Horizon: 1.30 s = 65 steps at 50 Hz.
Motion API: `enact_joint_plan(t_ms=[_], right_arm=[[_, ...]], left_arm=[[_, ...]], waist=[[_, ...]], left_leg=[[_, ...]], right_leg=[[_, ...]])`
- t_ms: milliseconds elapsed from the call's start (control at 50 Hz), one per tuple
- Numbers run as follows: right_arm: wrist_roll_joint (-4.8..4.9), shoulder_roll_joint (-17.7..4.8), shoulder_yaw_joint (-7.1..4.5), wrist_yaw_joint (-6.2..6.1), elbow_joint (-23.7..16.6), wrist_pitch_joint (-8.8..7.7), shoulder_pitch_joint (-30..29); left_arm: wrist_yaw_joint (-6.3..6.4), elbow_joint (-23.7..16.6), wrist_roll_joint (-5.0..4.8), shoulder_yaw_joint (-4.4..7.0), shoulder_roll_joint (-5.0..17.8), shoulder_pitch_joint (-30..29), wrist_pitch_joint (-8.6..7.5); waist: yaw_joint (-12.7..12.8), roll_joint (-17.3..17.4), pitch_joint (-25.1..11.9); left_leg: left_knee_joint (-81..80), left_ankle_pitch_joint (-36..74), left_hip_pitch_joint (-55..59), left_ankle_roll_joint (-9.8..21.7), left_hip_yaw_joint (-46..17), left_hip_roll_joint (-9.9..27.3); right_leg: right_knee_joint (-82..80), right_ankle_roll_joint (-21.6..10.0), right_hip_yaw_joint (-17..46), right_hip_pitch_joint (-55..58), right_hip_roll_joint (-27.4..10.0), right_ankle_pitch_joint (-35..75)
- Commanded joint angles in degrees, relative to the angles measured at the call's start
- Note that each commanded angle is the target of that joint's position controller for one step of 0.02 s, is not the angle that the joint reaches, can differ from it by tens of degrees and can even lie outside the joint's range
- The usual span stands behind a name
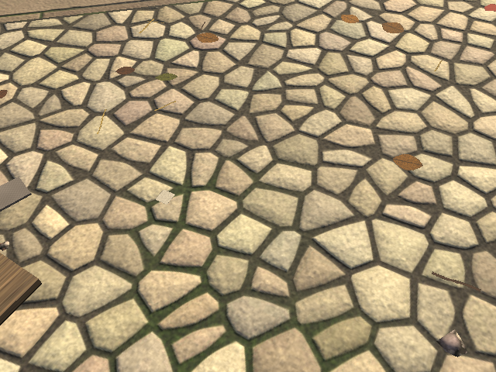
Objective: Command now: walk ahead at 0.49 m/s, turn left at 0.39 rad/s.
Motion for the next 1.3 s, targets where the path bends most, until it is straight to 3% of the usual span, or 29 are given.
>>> enact_joint_plan(t_ms=[20,120,220,280,320,340,360,380,400,420,440,460,500,560,700,760,820,840,860,880,900,920,940,960,1000,1060,1180,1260,1300], right_arm=[[0.05,-1.4,-0.46,0.72,-2.4,1.03,0.8],[0.38,-0.2,0.24,1.47,-6.3,0.55,-9.5],[-0.07,-0.3,0.68,1.66,-9.6,0.38,-16.1],[-0.34,-2.2,-0.28,1.31,-8.6,0.56,-10.9],[-0.54,-4.8,-1.81,0.9,-5.8,0.17,-0.7],[-1.21,-7.6,-3.2,0.31,-3.6,-0.21,7.4],[-1.12,-14.1,-5.3,-0.39,-4.7,0.32,8.3],[-0.12,-15.9,-5.38,-0.38,-5.6,1.18,8.3],[0.52,-13.7,-4.82,-1.09,-5.3,1.39,5.6],[0.99,-10.3,-4.0,-1.27,-5.0,1.08,2.9],[0.97,-8.2,-3.34,-1.42,-5.0,0.47,0.9],[1.32,-7.5,-2.98,-1.66,-5.4,-0.16,-0.6],[1.78,-7.7,-2.78,-1.46,-5.5,-1.56,0.1],[1.7,-9.8,-3.18,-1.22,-5.1,-2.17,3.4],[1.26,-8.8,-2.57,-1.4,-4.0,-1.95,12.0],[0.68,-9.2,-2.25,-1.97,-3.6,-2.14,13.5],[0.34,-11.4,-2.52,-2.45,-4.0,-2.66,9.9],[0.04,-11.9,-2.63,-2.3,-3.9,-2.76,9.2],[0.06,-11.6,-2.49,-2.07,-4.0,-2.83,8.8],[0.18,-8.3,-1.57,-1.96,-5.6,-2.98,10.4],[2.15,-4.3,-1.1,-1.3,-5.3,-2.97,19.1],[-0.23,-8.5,-1.41,-1.55,-5.0,-2.8,15.1],[-0.49,-8.8,-1.49,-1.2,-6.5,-3.01,8.5],[-0.53,-7.9,-1.13,-0.93,-7.8,-3.31,4.8],[-1.23,-6.5,-0.68,-0.39,-8.7,-2.44,4.5],[-1.36,-5.5,-0.16,-0.09,-9.9,-1.36,2.9],[-0.74,-4.6,0.84,0.21,-15.4,-0.9,-12.0],[-0.05,-4.7,1.25,0.16,-18.0,-1.37,-18.2],[0.22,-5.3,1.24,0.03,-18.9,-1.84,-19.1]], left_arm=[[0.31,-1.9,0.01,0.64,4.7,2.4,-1.41],[0.84,-0.9,-0.19,0.14,4.3,6.2,-1.25],[1.98,0.9,0.1,0.2,5.5,11.1,-0.25],[2.79,0.6,0.4,0.83,7.7,9.6,0.68],[2.46,-0.5,0.66,1.41,9.3,8.1,1.59],[1.93,-1.8,0.31,1.6,9.6,6.0,1.68],[1.04,-5.8,-0.93,0.92,4.2,7.1,1.02],[0.26,-9.0,-0.89,1.14,6.9,2.8,0.26],[-0.09,-10.4,-0.46,1.03,6.8,-3.2,-0.54],[-0.23,-10.5,-0.84,0.92,6.8,-2.6,-1.16],[-0.07,-10.3,-0.35,1.1,6.6,-2.5,-0.73],[-0.01,-9.9,0.93,0.99,6.0,-1.1,0.43],[-0.49,-10.1,2.08,0.82,4.9,0.1,2.64],[-0.93,-13.0,1.81,0.69,4.9,-5.8,3.66],[-1.76,-18.1,1.15,-0.31,4.6,-19.8,3.37],[-2.02,-19.7,0.82,-0.57,5.1,-23.0,2.67],[-1.5,-17.9,0.57,0.31,7.5,-15.2,2.04],[-0.94,-15.7,0.35,0.97,8.7,-8.4,1.77],[-0.27,-13.0,0.64,1.59,9.8,0.3,1.33],[0.45,-11.7,1.84,2.47,13.7,9.5,1.08],[-0.15,-10.6,2.04,3.86,18.7,9.4,1.62],[-1.04,-11.4,-0.13,2.95,13.5,3.7,2.35],[-1.39,-12.5,-0.68,2.08,9.7,-1.6,2.41],[-1.59,-12.3,-0.21,1.57,7.9,-3.0,2.17],[-1.24,-10.5,-0.48,1.1,7.0,-1.5,1.64],[-0.97,-8.8,-1.05,1.7,8.8,2.0,0.92],[-0.71,-8.2,-1.09,2.43,9.8,7.3,1.69],[-0.39,-8.2,-0.53,2.82,10.4,10.4,2.08],[-0.09,-8.8,-0.13,3.07,10.9,10.3,2.29]], waist=[[-1.1,-4.1,1.8],[1.0,-4.6,3.2],[2.7,-5.3,3.3],[-0.6,-8.2,-0.5],[-5.0,-8.6,-6.2],[-9.6,-5.3,-9.9],[-7.1,10.2,-16.2],[-6.9,4.5,-19.1],[-6.3,-1.3,-10.1],[-3.3,-4.1,-4.1],[-0.6,-6.1,-1.2],[1.2,-5.9,-0.6],[2.4,-3.9,-2.1],[1.3,-1.3,-1.0],[-4.7,1.9,-0.5],[-5.6,2.4,0.2],[-0.7,3.4,-1.5],[2.1,2.9,-4.8],[6.3,1.1,-9.4],[8.5,-5.2,-16.8],[3.3,-20.4,-20.5],[2.1,-10.0,-13.6],[1.4,-5.1,-5.8],[1.1,-2.3,-3.1],[-1.0,-4.2,-2.6],[-1.3,-5.6,-3.2],[2.6,-5.8,-0.4],[4.9,-6.2,-1.0],[4.7,-6.7,-1.5]], left_leg=[[-1.9,6.3,-5.7,-0.7,-0.6,2.5],[-17.3,14.9,-6.9,-1.5,4.1,0.7],[-27.7,11.6,-5.3,0.8,9.6,-2.2],[-28.6,2.7,2.8,4.5,12.1,-7.0],[-32.5,-1.3,14.5,7.7,11.0,-9.9],[-38.3,-0.7,26.7,10.2,5.5,-7.4],[-39.4,1.8,47.1,18.0,-22.7,10.8],[-48.2,1.5,50.2,23.8,-42.0,16.8],[-49.9,0.8,44.2,21.0,-32.4,15.4],[-51.5,4.9,35.1,17.5,-26.4,13.3],[-52.1,11.1,29.3,14.5,-21.4,9.7],[-52.4,16.1,24.7,13.4,-17.4,7.1],[-52.6,22.3,21.9,12.8,-14.1,4.3],[-53.1,25.1,20.8,11.4,-12.1,1.9],[-51.9,27.9,30.8,7.5,-12.3,1.8],[-50.8,31.0,34.8,7.1,-13.2,3.9],[-45.4,44.3,35.2,4.5,-11.6,5.1],[-37.9,50.7,35.5,3.7,-9.8,4.0],[-26.9,47.9,32.0,2.7,-7.0,1.5],[-9.5,28.4,22.3,1.8,-4.3,-1.9],[8.3,-15.4,3.1,-0.8,-1.1,-13.1],[11.5,-13.4,-3.4,0.2,-4.9,-8.3],[9.4,-7.4,-4.8,-0.1,-4.0,-5.2],[6.3,-4.5,-4.0,-0.5,-3.4,-3.4],[1.1,-3.1,-0.3,-2.1,-2.7,-1.4],[-4.1,-3.7,-0.1,-4.7,-1.0,-0.9],[-20.8,8.4,-4.0,-7.9,0.8,-0.7],[-27.4,10.4,-3.2,-7.9,0.6,-2.5],[-30.3,8.6,-0.8,-7.3,-0.1,-3.3]], right_leg=[[-12.9,-2.6,9.5,-0.7,-16.8,8.3],[-11.5,0.0,1.9,3.0,-14.8,20.2],[-6.7,0.3,-1.9,13.2,-17.3,35.4],[4.4,0.6,-4.3,16.7,-18.7,58.0],[21.3,-0.1,-4.4,14.4,-19.4,56.6],[36.3,1.2,-5.1,5.4,-18.2,43.8],[60.6,5.1,-5.0,-19.6,-8.1,-4.1],[70.4,5.6,7.9,-32.7,-1.2,-19.3],[67.6,4.9,12.4,-38.3,-6.3,-13.8],[60.2,4.7,12.3,-35.6,-8.7,-9.5],[54.5,5.1,12.5,-32.0,-10.3,-8.5],[51.8,6.0,12.3,-27.7,-10.8,-8.0],[48.1,7.4,11.5,-24.4,-10.8,-7.5],[40.6,9.1,10.0,-27.2,-10.8,-1.9],[22.5,7.7,8.6,-31.2,-8.3,10.2],[16.8,5.5,8.2,-29.3,-6.8,9.8],[12.0,2.2,7.7,-17.4,-3.9,3.9],[10.4,0.9,6.7,-10.1,-1.9,2.1],[7.8,-0.8,7.4,0.9,-2.8,3.8],[8.2,-3.8,22.1,14.0,-15.3,-1.5],[-0.3,-13.2,52.2,24.6,-27.3,-2.4],[-3.7,-12.2,54.7,19.0,-24.7,-11.1],[-3.9,-10.9,44.3,11.2,-22.3,-9.7],[-4.7,-9.8,38.2,6.2,-19.2,-1.8],[-6.0,-8.0,31.1,1.2,-14.9,8.5],[-7.0,-9.3,27.7,-0.4,-13.2,15.3],[-8.8,-7.2,26.6,-1.2,-10.4,11.1],[-4.9,-6.6,28.3,2.7,-10.8,16.3],[-2.1,-5.8,30.0,4.0,-11.4,19.2]])
Velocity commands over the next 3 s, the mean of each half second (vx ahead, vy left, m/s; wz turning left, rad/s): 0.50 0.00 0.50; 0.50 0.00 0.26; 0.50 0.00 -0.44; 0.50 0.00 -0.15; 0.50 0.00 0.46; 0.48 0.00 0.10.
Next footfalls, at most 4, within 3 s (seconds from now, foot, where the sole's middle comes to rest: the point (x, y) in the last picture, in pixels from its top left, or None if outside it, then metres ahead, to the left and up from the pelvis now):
0.34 left None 0.32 0.10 -0.78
0.86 right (240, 307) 0.68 0.07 -0.78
1.40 left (159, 251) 0.87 0.32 -0.78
1.90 right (227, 188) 1.12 0.12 -0.78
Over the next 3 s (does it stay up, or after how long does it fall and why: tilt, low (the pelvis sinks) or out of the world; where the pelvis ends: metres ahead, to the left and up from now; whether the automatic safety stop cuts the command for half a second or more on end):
stays up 1.54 0.34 -0.02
